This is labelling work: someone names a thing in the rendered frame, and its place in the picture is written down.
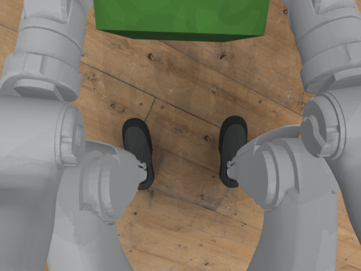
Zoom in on carton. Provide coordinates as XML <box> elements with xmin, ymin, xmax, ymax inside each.
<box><xmin>93</xmin><ymin>0</ymin><xmax>270</xmax><ymax>42</ymax></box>

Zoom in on robot right forearm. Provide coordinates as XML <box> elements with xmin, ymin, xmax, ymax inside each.
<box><xmin>282</xmin><ymin>0</ymin><xmax>361</xmax><ymax>95</ymax></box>

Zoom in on robot left foot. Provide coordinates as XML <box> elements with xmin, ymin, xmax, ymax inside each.
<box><xmin>122</xmin><ymin>118</ymin><xmax>155</xmax><ymax>190</ymax></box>

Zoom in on robot left thigh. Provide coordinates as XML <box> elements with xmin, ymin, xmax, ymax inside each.
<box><xmin>47</xmin><ymin>150</ymin><xmax>134</xmax><ymax>271</ymax></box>

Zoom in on robot left upper arm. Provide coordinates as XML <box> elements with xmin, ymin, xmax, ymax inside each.
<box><xmin>0</xmin><ymin>95</ymin><xmax>86</xmax><ymax>271</ymax></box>

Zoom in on robot left forearm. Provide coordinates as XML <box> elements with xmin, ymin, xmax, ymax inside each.
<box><xmin>0</xmin><ymin>0</ymin><xmax>94</xmax><ymax>102</ymax></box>

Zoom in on robot right upper arm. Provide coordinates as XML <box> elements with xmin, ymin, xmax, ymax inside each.
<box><xmin>300</xmin><ymin>86</ymin><xmax>361</xmax><ymax>245</ymax></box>

